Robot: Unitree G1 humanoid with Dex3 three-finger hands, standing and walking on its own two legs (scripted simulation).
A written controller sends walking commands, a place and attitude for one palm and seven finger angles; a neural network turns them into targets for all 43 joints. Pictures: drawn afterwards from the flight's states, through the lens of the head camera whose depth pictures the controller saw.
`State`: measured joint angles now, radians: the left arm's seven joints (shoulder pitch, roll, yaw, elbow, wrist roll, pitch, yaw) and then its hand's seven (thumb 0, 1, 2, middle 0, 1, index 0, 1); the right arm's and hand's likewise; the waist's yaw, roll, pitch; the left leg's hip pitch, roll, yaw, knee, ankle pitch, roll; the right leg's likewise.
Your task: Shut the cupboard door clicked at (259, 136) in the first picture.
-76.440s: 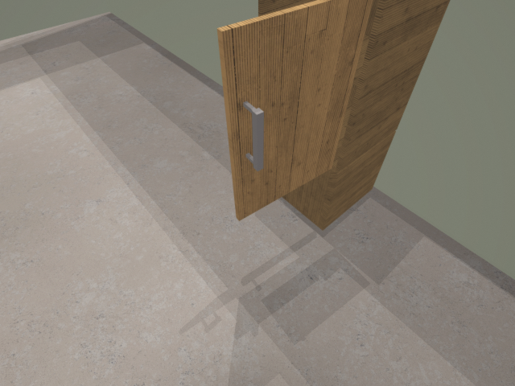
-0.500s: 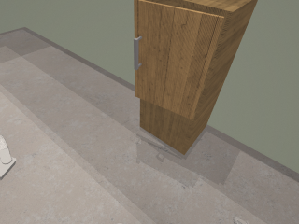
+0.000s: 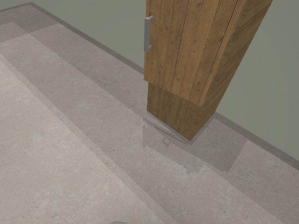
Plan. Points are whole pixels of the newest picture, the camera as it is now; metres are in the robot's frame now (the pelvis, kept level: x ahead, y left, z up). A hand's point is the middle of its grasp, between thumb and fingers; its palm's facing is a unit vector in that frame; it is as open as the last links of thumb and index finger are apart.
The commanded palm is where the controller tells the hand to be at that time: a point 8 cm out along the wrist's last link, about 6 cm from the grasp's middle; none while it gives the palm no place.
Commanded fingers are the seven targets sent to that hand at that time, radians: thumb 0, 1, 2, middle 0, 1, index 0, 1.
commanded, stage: let the arm hang, fingers relaxed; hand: left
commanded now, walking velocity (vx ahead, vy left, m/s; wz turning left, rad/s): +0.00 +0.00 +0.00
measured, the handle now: (148, 34) +0.97 +0.06 +0.01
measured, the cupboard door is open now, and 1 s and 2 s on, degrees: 9 9 9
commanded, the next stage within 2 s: look to check the result in 0.72 s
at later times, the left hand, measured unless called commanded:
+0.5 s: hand out of the picture +0.00 +0.18 -0.16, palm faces -0.01 -0.99 -0.17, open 7.4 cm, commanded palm none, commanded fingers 0.00 0.90 0.90 -0.20 -0.30 -0.20 -0.30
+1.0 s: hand out of the picture -0.02 +0.18 -0.16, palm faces -0.02 -0.98 -0.19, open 7.4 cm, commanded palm none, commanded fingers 0.00 0.90 0.90 -0.20 -0.30 -0.20 -0.30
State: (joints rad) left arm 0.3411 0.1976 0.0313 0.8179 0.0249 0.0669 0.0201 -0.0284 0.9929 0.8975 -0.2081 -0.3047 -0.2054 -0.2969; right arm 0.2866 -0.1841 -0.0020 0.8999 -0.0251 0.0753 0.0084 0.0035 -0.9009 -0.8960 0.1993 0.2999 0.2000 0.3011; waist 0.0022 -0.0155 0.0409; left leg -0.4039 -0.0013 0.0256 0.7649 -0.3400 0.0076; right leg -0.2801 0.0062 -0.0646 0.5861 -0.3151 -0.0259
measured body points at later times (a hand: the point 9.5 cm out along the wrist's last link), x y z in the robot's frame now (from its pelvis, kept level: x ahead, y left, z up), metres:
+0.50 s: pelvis -0.01 +0.01 +0.02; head -0.02 +0.02 +0.47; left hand +0.00 +0.23 -0.15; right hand -0.01 -0.21 -0.14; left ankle +0.01 +0.10 -0.73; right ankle +0.00 -0.11 -0.73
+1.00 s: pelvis -0.01 +0.00 +0.02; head -0.01 +0.00 +0.47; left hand -0.02 +0.23 -0.14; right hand -0.05 -0.21 -0.14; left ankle +0.01 +0.10 -0.73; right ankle +0.00 -0.11 -0.73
